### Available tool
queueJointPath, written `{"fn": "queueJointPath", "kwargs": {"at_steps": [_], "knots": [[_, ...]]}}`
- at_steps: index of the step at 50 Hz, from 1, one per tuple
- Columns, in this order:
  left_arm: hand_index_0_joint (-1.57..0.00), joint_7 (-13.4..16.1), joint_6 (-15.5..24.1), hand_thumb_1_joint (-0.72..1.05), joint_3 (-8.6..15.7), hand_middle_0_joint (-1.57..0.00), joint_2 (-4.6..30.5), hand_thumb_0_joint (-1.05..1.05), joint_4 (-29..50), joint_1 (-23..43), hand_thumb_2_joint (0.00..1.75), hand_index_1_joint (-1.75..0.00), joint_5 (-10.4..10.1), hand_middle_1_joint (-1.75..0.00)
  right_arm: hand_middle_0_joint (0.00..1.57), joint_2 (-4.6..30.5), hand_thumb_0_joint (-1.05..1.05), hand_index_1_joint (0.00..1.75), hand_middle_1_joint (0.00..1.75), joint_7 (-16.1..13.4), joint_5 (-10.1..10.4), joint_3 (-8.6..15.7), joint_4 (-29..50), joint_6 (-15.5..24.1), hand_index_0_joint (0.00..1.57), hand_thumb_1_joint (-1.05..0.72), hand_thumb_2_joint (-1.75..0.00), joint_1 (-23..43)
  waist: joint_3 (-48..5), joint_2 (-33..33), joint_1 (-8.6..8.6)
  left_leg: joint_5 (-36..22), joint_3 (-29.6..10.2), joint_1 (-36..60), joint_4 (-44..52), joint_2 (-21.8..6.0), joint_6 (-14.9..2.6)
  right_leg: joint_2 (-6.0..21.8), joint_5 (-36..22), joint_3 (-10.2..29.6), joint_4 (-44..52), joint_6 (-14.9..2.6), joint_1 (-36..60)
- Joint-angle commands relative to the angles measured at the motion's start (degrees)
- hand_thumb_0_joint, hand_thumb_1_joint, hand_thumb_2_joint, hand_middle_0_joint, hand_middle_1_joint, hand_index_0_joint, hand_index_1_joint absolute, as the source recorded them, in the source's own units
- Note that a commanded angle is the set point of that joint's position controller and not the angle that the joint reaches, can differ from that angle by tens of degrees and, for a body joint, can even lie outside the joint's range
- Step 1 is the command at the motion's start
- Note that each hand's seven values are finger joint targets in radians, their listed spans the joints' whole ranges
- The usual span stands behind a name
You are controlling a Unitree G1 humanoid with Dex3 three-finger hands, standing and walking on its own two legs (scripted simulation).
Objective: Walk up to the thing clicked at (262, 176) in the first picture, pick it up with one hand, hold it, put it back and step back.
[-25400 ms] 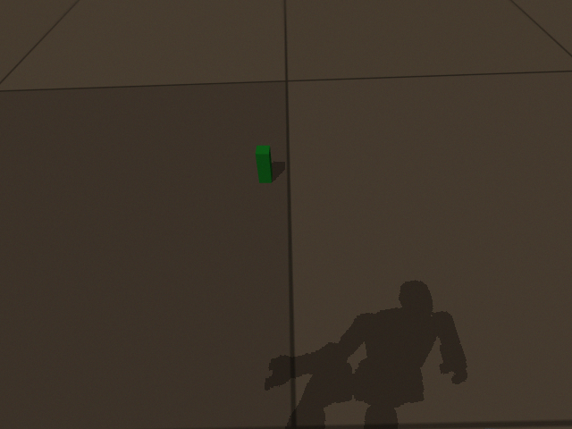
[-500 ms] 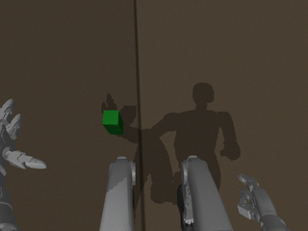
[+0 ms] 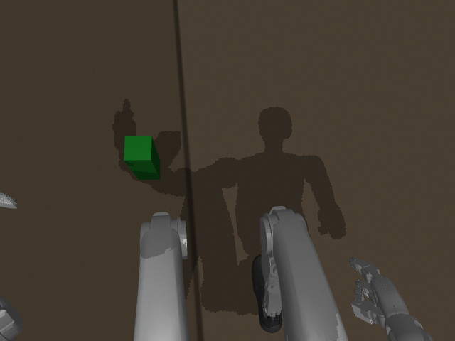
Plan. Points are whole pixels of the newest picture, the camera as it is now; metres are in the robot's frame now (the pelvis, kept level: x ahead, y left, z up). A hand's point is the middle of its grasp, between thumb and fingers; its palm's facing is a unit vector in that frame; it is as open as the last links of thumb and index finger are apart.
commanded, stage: go down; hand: left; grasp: from the side
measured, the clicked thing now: (144, 160) +0.49 +0.21 -0.34
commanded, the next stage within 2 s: approach in 0.52 s
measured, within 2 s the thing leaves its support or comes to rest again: neither
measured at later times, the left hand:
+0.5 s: hand out of the picture +0.41 +0.38 -0.03, palm faces +0.07 -0.99 -0.09, open 17.4 cm
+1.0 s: hand (54, 153) +0.44 +0.34 -0.15, palm faces +0.06 -1.00 +0.03, open 17.5 cm
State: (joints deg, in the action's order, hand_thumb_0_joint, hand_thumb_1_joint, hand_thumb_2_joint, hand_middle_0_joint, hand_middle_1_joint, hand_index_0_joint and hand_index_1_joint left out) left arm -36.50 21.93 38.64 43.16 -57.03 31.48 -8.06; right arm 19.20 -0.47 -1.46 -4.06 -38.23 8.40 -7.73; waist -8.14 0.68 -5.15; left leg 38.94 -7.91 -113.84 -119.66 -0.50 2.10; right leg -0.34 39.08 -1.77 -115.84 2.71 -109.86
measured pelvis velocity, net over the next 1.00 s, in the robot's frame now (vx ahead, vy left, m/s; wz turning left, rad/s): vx -0.01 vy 0.00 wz -0.07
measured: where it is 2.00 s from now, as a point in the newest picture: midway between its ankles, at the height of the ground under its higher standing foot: (219, 311)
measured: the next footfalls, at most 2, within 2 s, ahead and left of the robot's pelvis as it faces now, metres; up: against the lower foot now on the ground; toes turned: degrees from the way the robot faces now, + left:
none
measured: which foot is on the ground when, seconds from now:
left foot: down 0.00-1.00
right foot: down 0.00-1.00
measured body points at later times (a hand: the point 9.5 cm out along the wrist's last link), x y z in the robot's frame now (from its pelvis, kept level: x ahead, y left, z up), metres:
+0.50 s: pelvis +0.00 +0.00 -0.04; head +0.20 +0.07 +0.36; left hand +0.40 +0.43 -0.02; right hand +0.13 -0.28 -0.14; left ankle +0.08 +0.13 -0.40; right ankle +0.09 -0.14 -0.40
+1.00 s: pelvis -0.01 +0.00 -0.09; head +0.23 +0.10 +0.29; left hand +0.43 +0.40 -0.14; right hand +0.12 -0.28 -0.16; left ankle +0.08 +0.13 -0.40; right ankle +0.09 -0.14 -0.40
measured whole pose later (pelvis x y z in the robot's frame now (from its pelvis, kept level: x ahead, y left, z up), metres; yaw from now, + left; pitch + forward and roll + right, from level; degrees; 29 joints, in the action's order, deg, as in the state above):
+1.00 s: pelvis -0.01 +0.00 -0.09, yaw -4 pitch +30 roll -10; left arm -39.2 33.3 39.9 50.2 -73.3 42.5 -11.6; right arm 21.8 1.7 -5.4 -11.7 -35.9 8.5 -4.7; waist 0.0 4.6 -10.4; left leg 40.1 -11.7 -126.8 -136.8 0.2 2.3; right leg -2.0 39.5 -3.6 -130.4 3.4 -121.4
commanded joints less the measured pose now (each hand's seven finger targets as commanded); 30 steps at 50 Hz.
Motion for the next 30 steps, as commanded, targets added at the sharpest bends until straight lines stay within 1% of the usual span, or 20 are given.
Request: {"fn": "queueJointPath", "kwargs": {"at_steps": [1, 2, 3, 4, 6, 7, 11, 12, 13, 14, 15, 17, 18, 19, 21, 23, 24, 25, 28, 30], "knots": [[-0.03, -0.35, 3.18, -0.54, 3.33, -0.03, 21.75, 0.0, 9.94, 14.53, 0.08, -0.07, -1.77, -0.08, 0.2, 12.81, 0.0, 0.3, 0.3, -0.98, 0.27, 4.74, 3.02, 1.61, 0.2, -0.9, -0.9, -6.95, -32.09, -14.43, 0.63, -4.97, 2.64, 26.83, 16.76, -1.13, -2.79, -0.64, -5.82, -3.65, 9.86, -5.09, 11.15], [-0.04, -0.29, 3.02, -0.54, 4.18, -0.04, 22.65, 0.0, 8.88, 13.79, 0.08, -0.08, -1.83, -0.08, 0.2, 13.15, 0.0, 0.3, 0.3, -1.07, 0.45, 4.78, 3.19, 1.59, 0.2, -0.9, -0.9, -6.8, -32.33, -13.93, 0.92, -4.13, 2.56, 26.53, 16.59, -1.01, -2.89, -0.61, -5.32, -3.67, 9.65, -5.05, 11.1], [-0.04, -0.34, 3.16, -0.55, 4.34, -0.04, 23.37, 0.0, 10.75, 15.94, 0.08, -0.07, -1.91, -0.08, 0.2, 13.05, 0.0, 0.3, 0.3, -1.04, 0.36, 4.6, 3.14, 1.55, 0.2, -0.89, -0.9, -6.86, -32.92, -14.04, 0.69, -3.64, 2.87, 25.4, 15.95, -0.84, -3.05, -0.56, -5.17, -3.6, 9.72, -4.94, 11.44], [-0.04, -0.3, 2.96, -0.55, 4.94, -0.04, 24.41, 0.0, 9.1, 14.76, 0.07, -0.07, -2.03, -0.07, 0.2, 13.12, 0.0, 0.3, 0.3, -1.03, 0.31, 4.3, 3.36, 1.57, 0.2, -0.9, -0.9, -6.56, -32.09, -13.94, 1.49, -3.04, 3.24, 24.32, 15.93, -0.72, -3.14, -0.68, -4.52, -3.42, 9.45, -4.98, 11.82], [-0.04, -0.57, 3.07, -0.56, 4.93, -0.04, 24.51, 0.0, 10.39, 16.31, 0.07, -0.07, -2.29, -0.07, 0.2, 13.08, 0.0, 0.3, 0.3, -1.02, 0.33, 4.16, 3.47, 1.4, 0.2, -0.9, -0.9, -6.53, -33.09, -13.44, 1.08, -3.25, 3.66, 24.04, 14.83, -0.66, -3.29, -0.7, -4.6, -3.42, 9.4, -4.91, 11.62], [-0.04, -0.67, 2.9, -0.54, 5.66, -0.04, 25.63, 0.0, 9.58, 15.71, 0.07, -0.07, -2.04, -0.08, 0.2, 13.23, 0.0, 0.3, 0.3, -1.07, 0.37, 4.11, 3.49, 1.48, 0.2, -0.9, -0.9, -6.55, -33.26, -13.92, 1.19, -3.98, 3.66, 24.21, 14.48, -0.63, -3.27, -0.7, -5.13, -3.45, 8.9, -4.98, 10.99], [-0.04, -1.3, 2.77, -0.54, 5.46, -0.04, 25.4, 0.0, 8.88, 16.37, 0.08, -0.08, -2.25, -0.08, 0.2, 13.2, 0.0, 0.3, 0.3, -1.08, 0.27, 3.62, 3.14, 1.42, 0.2, -0.9, -0.9, -7.14, -32.95, -14.41, 0.57, -5.91, 3.67, 23.43, 13.21, -0.5, -3.12, -0.64, -6.38, -3.69, 7.45, -5.11, 10.46], [-0.04, -1.52, 2.67, -0.55, 6.1, -0.04, 25.48, 0.0, 8.05, 15.3, 0.08, -0.08, -2.43, -0.08, 0.2, 13.18, 0.0, 0.3, 0.3, -1.09, 0.28, 3.55, 3.07, 1.46, 0.2, -0.9, -0.9, -7.24, -34.03, -13.92, 0.64, -7.66, 3.7, 23.81, 12.39, -0.46, -3.13, -0.68, -7.65, -3.72, 7.08, -5.11, 10.62], [-0.04, -1.76, 2.74, -0.55, 5.85, -0.04, 26.15, 0.0, 8.92, 16.82, 0.08, -0.08, -2.43, -0.08, 0.2, 13.14, 0.0, 0.3, 0.3, -1.07, 0.22, 3.3, 2.87, 1.35, 0.2, -0.9, -0.9, -7.46, -34.3, -14.55, 0.65, -8.66, 4.01, 23.82, 11.97, -0.37, -3.14, -0.62, -8.38, -3.66, 6.93, -5.15, 10.97], [-0.04, -1.77, 2.75, -0.55, 6.32, -0.04, 26.65, 0.0, 8.51, 17.01, 0.08, -0.08, -2.45, -0.08, 0.2, 13.2, 0.0, 0.3, 0.3, -1.04, 0.19, 3.44, 2.97, 1.32, 0.2, -0.9, -0.9, -7.75, -34.56, -13.37, 0.19, -8.68, 4.26, 22.57, 11.45, -0.28, -3.31, -0.69, -8.28, -3.54, 7.13, -5.04, 11.72], [-0.04, -1.97, 2.63, -0.55, 6.22, -0.04, 26.48, 0.0, 7.77, 16.39, 0.08, -0.08, -2.49, -0.08, 0.2, 13.09, 0.0, 0.3, 0.3, -1.06, 0.14, 3.36, 3.12, 1.31, 0.2, -0.9, -0.9, -7.61, -34.15, -12.63, 0.44, -8.45, 4.58, 21.59, 11.04, -0.21, -3.45, -0.7, -8.1, -3.43, 7.33, -4.97, 12.17], [-0.04, -2.4, 2.54, -0.54, 5.56, -0.04, 25.31, 0.0, 7.35, 16.8, 0.08, -0.08, -2.5, -0.08, 0.2, 13.31, 0.0, 0.3, 0.3, -0.95, 0.09, 3.44, 2.88, 1.32, 0.2, -0.9, -0.9, -7.67, -32.99, -13.11, -0.24, -7.82, 4.2, 21.76, 10.97, -0.35, -3.36, -0.7, -7.76, -3.79, 6.82, -5.0, 10.52], [-0.03, -2.61, 2.71, -0.53, 5.72, -0.04, 25.9, 0.0, 8.63, 18.17, 0.09, -0.08, -2.5, -0.08, 0.2, 13.37, 0.0, 0.3, 0.3, -0.94, 0.09, 3.28, 2.7, 1.29, 0.2, -0.9, -0.9, -7.84, -32.97, -14.61, -0.12, -8.07, 3.84, 22.68, 11.21, -0.46, -3.13, -0.61, -7.98, -3.95, 6.12, -5.19, 9.46], [-0.04, -2.57, 2.66, -0.53, 6.2, -0.04, 27.27, 0.0, 9.15, 18.38, 0.08, -0.08, -2.34, -0.08, 0.2, 13.59, 0.0, 0.3, 0.3, -0.95, 0.1, 3.48, 2.76, 1.24, 0.2, -0.9, -0.9, -7.98, -34.64, -15.17, 0.39, -8.3, 3.97, 23.51, 11.1, -0.39, -3.09, -0.62, -8.01, -3.8, 6.09, -5.21, 9.82], [-0.04, -2.79, 2.38, -0.54, 6.15, -0.04, 26.99, 0.0, 8.19, 18.0, 0.08, -0.08, -2.29, -0.08, 0.2, 13.68, 0.0, 0.3, 0.3, -0.95, -0.04, 3.34, 2.67, 1.14, 0.2, -0.9, -0.9, -8.46, -34.56, -14.31, -0.13, -9.14, 4.28, 22.62, 10.13, -0.31, -3.22, -0.6, -8.68, -3.9, 6.07, -5.07, 10.66], [-0.04, -2.84, 2.61, -0.54, 6.94, -0.04, 28.69, 0.0, 10.95, 19.94, 0.08, -0.08, -2.35, -0.08, 0.2, 13.57, 0.0, 0.3, 0.3, -0.91, 0.07, 3.18, 2.61, 1.13, 0.2, -0.9, -0.9, -8.43, -36.72, -15.72, 0.48, -9.74, 4.03, 24.04, 10.34, -0.3, -3.04, -0.56, -8.96, -3.89, 5.42, -5.24, 10.34], [-0.04, -3.05, 2.29, -0.52, 6.0, -0.04, 27.29, 0.0, 8.12, 18.62, 0.08, -0.08, -2.09, -0.08, 0.2, 13.86, 0.0, 0.3, 0.3, -0.93, 0.01, 3.25, 2.59, 1.07, 0.2, -0.9, -0.9, -8.29, -34.98, -16.6, 0.0, -9.45, 3.53, 24.46, 10.78, -0.34, -2.87, -0.53, -8.61, -4.18, 4.85, -5.33, 8.55], [-0.04, -3.0, 2.4, -0.53, 6.52, -0.04, 28.03, 0.0, 9.73, 19.94, 0.08, -0.08, -2.36, -0.08, 0.2, 13.83, 0.0, 0.3, 0.3, -0.92, 0.0, 3.1, 2.57, 1.0, 0.2, -0.9, -0.9, -8.35, -35.33, -16.48, 0.08, -9.68, 3.47, 24.64, 10.53, -0.4, -2.88, -0.52, -8.82, -4.17, 4.8, -5.31, 8.49], [-0.04, -3.01, 2.18, -0.51, 6.31, -0.04, 27.94, 0.0, 7.89, 19.49, 0.08, -0.08, -2.21, -0.08, 0.2, 14.02, 0.0, 0.3, 0.3, -0.93, -0.04, 3.04, 2.48, 0.9, 0.2, -0.89, -0.9, -8.2, -32.65, -16.28, -0.37, -7.96, 3.56, 22.38, 10.22, -0.31, -3.0, -0.49, -7.63, -4.22, 4.66, -5.27, 7.53], [-0.04, -3.1, 2.38, -0.51, 6.54, -0.04, 28.81, 0.0, 8.08, 20.15, 0.08, -0.08, -2.26, -0.08, 0.2, 13.93, 0.0, 0.3, 0.3, -0.92, -0.12, 2.77, 2.6, 0.86, 0.2, -0.89, -0.9, -7.99, -32.56, -15.62, -0.38, -7.14, 3.78, 21.31, 9.84, -0.28, -3.16, -0.55, -7.14, -4.15, 4.69, -5.19, 8.12]]}}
